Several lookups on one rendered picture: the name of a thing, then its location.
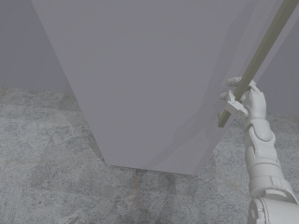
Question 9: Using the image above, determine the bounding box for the robot right forearm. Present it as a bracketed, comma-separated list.
[242, 119, 299, 205]

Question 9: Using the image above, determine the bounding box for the right robot upper arm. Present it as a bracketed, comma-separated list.
[247, 197, 299, 224]

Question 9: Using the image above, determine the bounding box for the handle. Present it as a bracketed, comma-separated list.
[218, 0, 299, 128]

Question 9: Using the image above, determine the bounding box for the right robot hand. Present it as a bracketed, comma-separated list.
[219, 77, 266, 126]

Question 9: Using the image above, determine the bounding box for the left robot hand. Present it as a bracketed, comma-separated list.
[58, 214, 78, 224]

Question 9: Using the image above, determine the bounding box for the fridge door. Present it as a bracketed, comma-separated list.
[31, 0, 299, 176]

